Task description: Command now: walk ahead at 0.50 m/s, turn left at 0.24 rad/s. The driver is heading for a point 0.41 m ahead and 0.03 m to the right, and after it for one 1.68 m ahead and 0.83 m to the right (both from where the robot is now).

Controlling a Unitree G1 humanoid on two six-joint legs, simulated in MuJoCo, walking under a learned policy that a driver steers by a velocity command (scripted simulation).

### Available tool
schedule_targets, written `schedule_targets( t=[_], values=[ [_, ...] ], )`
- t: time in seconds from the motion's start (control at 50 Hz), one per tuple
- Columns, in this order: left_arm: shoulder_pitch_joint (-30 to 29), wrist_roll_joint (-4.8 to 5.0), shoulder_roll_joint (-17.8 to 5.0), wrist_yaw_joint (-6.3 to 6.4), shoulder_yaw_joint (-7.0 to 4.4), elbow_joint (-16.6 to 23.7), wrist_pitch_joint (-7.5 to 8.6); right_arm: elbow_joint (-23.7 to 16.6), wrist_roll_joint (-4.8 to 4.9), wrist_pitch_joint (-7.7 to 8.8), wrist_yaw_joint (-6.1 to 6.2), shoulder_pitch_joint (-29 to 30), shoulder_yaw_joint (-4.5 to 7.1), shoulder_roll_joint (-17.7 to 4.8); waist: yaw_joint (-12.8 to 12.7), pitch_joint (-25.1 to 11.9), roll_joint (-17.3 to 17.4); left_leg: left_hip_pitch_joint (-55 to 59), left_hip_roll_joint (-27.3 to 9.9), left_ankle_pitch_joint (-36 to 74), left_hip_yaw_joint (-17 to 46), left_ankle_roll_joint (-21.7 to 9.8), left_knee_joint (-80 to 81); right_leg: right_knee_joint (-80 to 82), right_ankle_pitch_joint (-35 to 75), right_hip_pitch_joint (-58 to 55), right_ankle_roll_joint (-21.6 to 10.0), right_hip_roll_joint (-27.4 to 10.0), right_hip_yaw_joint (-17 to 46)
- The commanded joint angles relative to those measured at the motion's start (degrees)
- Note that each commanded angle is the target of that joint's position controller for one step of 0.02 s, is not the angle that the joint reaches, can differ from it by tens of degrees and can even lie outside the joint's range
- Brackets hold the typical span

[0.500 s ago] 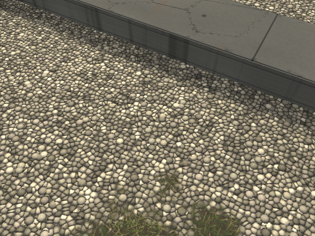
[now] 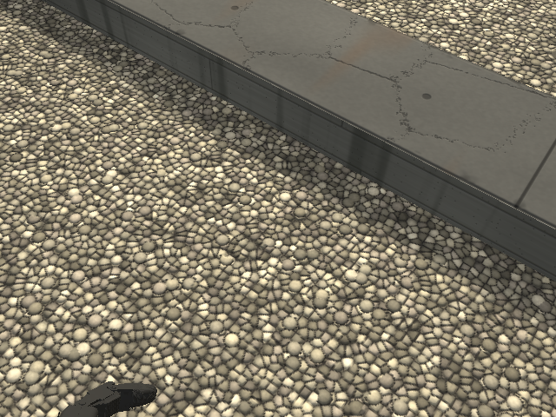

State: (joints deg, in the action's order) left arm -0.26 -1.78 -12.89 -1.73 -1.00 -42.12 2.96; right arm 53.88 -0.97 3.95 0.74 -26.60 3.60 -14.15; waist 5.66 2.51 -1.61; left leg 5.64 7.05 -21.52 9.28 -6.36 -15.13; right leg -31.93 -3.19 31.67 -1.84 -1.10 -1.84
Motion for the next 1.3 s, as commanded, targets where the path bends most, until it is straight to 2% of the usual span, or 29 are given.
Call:
schedule_targets(
  t=[0.02, 0.04, 0.06, 0.08, 0.1, 0.12, 0.14, 0.22, 0.32, 0.4, 0.46, 0.52, 0.54, 0.56, 0.58, 0.6, 0.64, 0.72, 0.8, 0.92, 0.96, 0.98, 1.0, 1.02, 1.04, 1.08, 1.12, 1.16, 1.3],
  values=[
    [13.4, 0.34, -8.6, 1.44, -2.91, -0.6, 1.81, -2.4, -0.29, 1.02, 0.05, 1.8, 1.83, -10.0, -10.0, -7.4, 5.3, -3.2, -12.8, 58.9, 2.4, -1.5, -19.3, 5.9, -1.7, -21.0, -3.8, 3.0, -1.2],
    [22.2, -0.91, -11.5, 2.33, -3.71, -2.0, 2.29, -3.7, 0.08, 1.24, -0.30, 1.4, 1.18, -7.7, -13.1, -14.0, 1.8, -12.3, -10.2, 43.6, 1.0, -1.0, -33.5, 5.5, -6.2, -34.9, -6.3, -6.2, 8.2],
    [26.3, -2.01, -17.8, 2.19, -5.45, -2.7, 1.95, -3.8, 2.71, 0.98, -0.58, -7.5, 0.29, -2.4, -10.2, -22.3, -13.0, -30.6, 0.2, 4.6, -4.6, 2.0, -55.4, 8.7, -8.4, -50.5, -15.3, -22.5, 36.0],
    [23.1, -0.05, -13.5, 1.36, -4.82, -3.0, 1.03, -2.9, 0.64, 0.83, -0.28, -6.1, 0.84, -6.8, -8.9, -19.3, -7.4, -37.0, -0.9, -6.1, -1.8, 1.2, -61.0, 15.0, -13.4, -45.9, -15.3, -22.4, 45.3],
    [17.0, 0.57, -9.7, 1.16, -3.89, -1.9, 0.93, -3.9, 0.01, 0.59, -0.43, -0.8, 0.93, -6.8, -7.0, -8.7, -2.3, -39.2, -3.9, -1.2, -1.8, 1.4, -60.8, 16.2, -15.6, -36.4, -14.2, -20.3, 35.7],
    [14.3, 0.36, -6.7, 0.93, -3.16, -1.9, 1.23, -4.8, -0.30, 0.66, -0.79, 3.2, 0.50, -6.0, -6.7, -4.5, 1.5, -38.8, -5.9, 1.9, -2.3, 1.5, -57.6, 17.6, -11.1, -30.2, -12.7, -17.4, 28.5],
    [14.2, 0.22, -5.8, 1.06, -2.79, -2.7, 1.56, -5.3, -0.50, 0.32, -1.19, 4.8, 0.44, -5.3, -5.9, -2.4, 0.3, -37.8, -7.4, 2.9, -3.0, 1.6, -54.8, 18.8, -6.1, -26.6, -11.1, -14.7, 23.0],
    [18.2, 1.17, -6.0, 0.87, -2.61, -6.0, 3.21, -5.4, -1.54, -1.43, -2.41, 4.5, -0.13, -3.4, -3.7, -2.5, -3.2, -35.6, -9.4, 5.1, -6.0, 3.1, -48.9, 21.9, 4.8, -22.9, -10.3, -10.9, 13.9],
    [22.9, 1.47, -6.5, 0.82, -2.68, -8.3, 3.09, -9.4, -1.34, -1.53, -3.04, 17.3, -1.15, -2.4, -6.0, 0.9, -2.4, -42.8, -12.5, 14.6, -9.7, 5.3, -36.2, 25.6, 6.1, -24.8, -10.0, -9.0, 8.5],
    [26.4, 1.49, -7.0, 1.15, -2.42, -10.2, 2.68, -10.5, -0.73, -0.90, -2.45, 22.4, -2.38, -0.2, -7.4, 0.2, -2.8, -34.8, -8.6, 19.5, -12.9, 6.5, -23.5, 18.7, 31.3, -24.8, -7.9, -6.8, 4.5],
    [26.4, 1.30, -8.3, 1.64, -2.67, -10.4, 1.91, -10.6, -0.49, -0.35, -1.27, 22.6, -2.07, -2.1, -7.2, -1.6, -4.7, -31.1, -6.4, 18.7, -11.4, 5.7, -19.1, 12.5, 34.6, -27.9, -6.9, -7.3, 7.0],
    [22.8, 2.21, -8.8, 2.10, -3.12, -8.9, 1.34, -7.5, -1.14, 1.17, 0.11, 12.7, -0.89, -5.6, -2.4, -5.3, -1.9, -16.8, -7.0, 26.4, -9.5, 3.6, -7.4, -1.0, 27.7, -26.3, -3.9, -4.5, 8.9],
    [22.8, 3.12, -6.6, 2.26, -2.55, -6.5, 1.58, -7.0, -2.46, 1.98, 0.76, 6.7, 0.00, -9.6, -1.2, -12.2, 3.8, -3.3, -18.2, 48.1, -1.4, 1.2, -10.8, -13.2, 9.7, -17.9, -2.3, -1.6, 7.5],
    [31.8, 4.51, -0.9, 3.05, -1.62, -6.2, 0.87, -8.4, -2.14, 1.27, 0.38, 5.6, 0.84, -12.9, -4.2, -21.7, 15.0, 10.1, -35.7, 74.8, 11.7, -6.9, -16.1, -30.3, -34.0, -6.0, -1.3, 6.1, 2.4],
    [32.6, 3.07, -6.1, 3.86, -2.97, -7.9, -0.83, -9.1, 0.51, -0.07, 0.04, 5.7, 0.95, -10.8, -3.0, -24.5, 11.0, 6.1, -34.9, 69.1, 13.2, -9.9, -13.9, -36.9, -36.8, -4.1, -1.4, 5.3, 3.7],
    [29.1, 1.81, -7.0, 3.63, -3.61, -7.8, -1.81, -10.1, 0.62, -0.56, 0.19, 9.7, -0.04, -7.0, -4.4, -17.5, 7.0, -0.8, -31.3, 57.6, 8.4, -8.6, -10.5, -39.0, -32.6, -2.4, -0.9, 3.0, 4.5],
    [24.0, 0.55, -5.8, 2.48, -3.87, -6.5, -3.05, -10.9, 0.14, -1.02, 1.18, 15.6, -1.31, -3.3, -6.5, -7.6, 8.3, -12.3, -25.6, 44.6, 0.5, -5.6, -4.3, -36.4, -25.6, -2.0, 0.9, 0.1, 4.0],
    [24.3, 0.31, -4.6, 1.64, -4.18, -5.6, -5.80, -11.1, -0.42, -0.98, 1.76, 16.8, -0.84, -4.5, -8.7, -7.4, 7.9, -20.4, -23.9, 37.5, -6.8, -6.7, -1.1, -36.3, -20.9, -6.4, 2.8, 0.5, 2.0],
    [18.6, 0.07, -4.4, 0.65, -3.78, -2.4, -7.30, -11.1, -0.81, -1.77, 1.70, 17.1, -0.37, -5.4, -7.6, -5.8, 9.7, -21.9, -23.9, 18.9, -9.9, -6.2, 1.2, -25.9, -17.6, -6.1, 2.5, -1.2, 0.7],
    [13.7, 0.76, -5.7, -0.56, -3.43, 1.9, -7.20, -10.9, -1.03, -3.53, 0.79, 15.4, 1.22, -9.4, -5.5, -6.4, 9.9, -21.1, -26.8, 10.1, -11.5, -4.5, -1.5, -11.1, -20.7, -13.6, 0.3, -0.2, -3.0],
    [16.8, 0.89, -5.8, -0.52, -3.54, 1.6, -6.41, -10.8, -0.58, -4.23, 0.60, 15.5, 1.71, -10.2, -7.3, -6.5, 7.5, -23.8, -25.8, 9.0, -14.4, -0.7, -6.7, -0.3, -16.2, -21.0, -1.6, 1.3, -3.6],
    [18.8, 0.67, -7.3, -0.19, -3.92, 1.0, -5.72, -10.0, -0.81, -4.84, 0.30, 13.3, 1.82, -9.1, -7.8, -5.2, 1.9, -27.1, -23.2, 5.3, -17.4, 3.2, -13.7, 8.4, -13.5, -24.1, -2.6, -0.2, 1.7],
    [18.6, 0.16, -12.8, 0.65, -4.81, 2.1, -5.03, -11.0, -1.08, -5.55, -0.28, 10.6, 0.94, -4.4, -6.3, -3.5, -14.3, -37.7, -15.6, -10.1, -23.1, 8.3, -30.3, 17.2, -8.3, -26.7, -5.7, -15.3, 22.7],
    [19.1, 0.11, -19.3, 1.30, -6.62, 3.2, -5.09, -14.2, -0.93, -6.50, 0.75, 16.3, 0.65, -4.9, -8.7, 1.1, -14.5, -43.7, -8.3, -15.5, -15.3, 9.5, -37.8, 19.3, 0.2, -18.0, -13.3, -22.7, 33.1],
    [19.7, 0.06, -16.4, 1.91, -6.27, 2.1, -5.16, -14.6, -0.51, -7.00, 0.82, 18.8, 0.75, -5.7, -8.3, 1.7, -8.1, -42.1, -9.8, -10.7, -10.3, 9.3, -43.4, 18.0, 2.1, -17.2, -13.8, -19.0, 27.2],
    [12.2, 0.55, -12.7, 2.11, -5.09, 3.5, -5.17, -12.9, 0.14, -6.26, 0.41, 15.9, 1.03, -6.0, -4.3, 0.6, -6.5, -40.9, -9.6, -0.9, -8.4, 8.3, -43.8, 16.7, 0.8, -17.9, -10.2, -11.1, 18.6],
    [10.7, 1.25, -10.6, 2.02, -4.51, 4.8, -4.74, -11.4, -1.14, -5.81, -0.06, 13.2, 1.61, -7.3, -4.1, -4.1, -5.8, -39.6, -8.5, 1.9, -8.9, 8.1, -47.2, 14.3, 10.8, -22.1, -10.2, -8.8, 16.2],
    [13.0, 1.64, -10.9, 1.76, -4.67, 4.5, -4.30, -12.1, -0.64, -5.93, -0.28, 13.8, 1.48, -6.4, -4.8, -6.0, -3.3, -39.9, -8.2, 1.9, -8.3, 8.6, -47.0, 13.2, 13.7, -25.2, -10.7, -9.0, 17.0],
    [17.1, 0.90, -12.6, 1.91, -5.54, 4.5, -4.69, -15.2, -0.13, -6.33, 0.41, 17.9, 0.63, -5.7, -7.9, -4.7, -5.5, -38.1, -6.8, -1.6, -6.9, 8.7, -34.4, 12.3, 6.3, -26.8, -12.8, -9.5, 24.5]
  ],
)
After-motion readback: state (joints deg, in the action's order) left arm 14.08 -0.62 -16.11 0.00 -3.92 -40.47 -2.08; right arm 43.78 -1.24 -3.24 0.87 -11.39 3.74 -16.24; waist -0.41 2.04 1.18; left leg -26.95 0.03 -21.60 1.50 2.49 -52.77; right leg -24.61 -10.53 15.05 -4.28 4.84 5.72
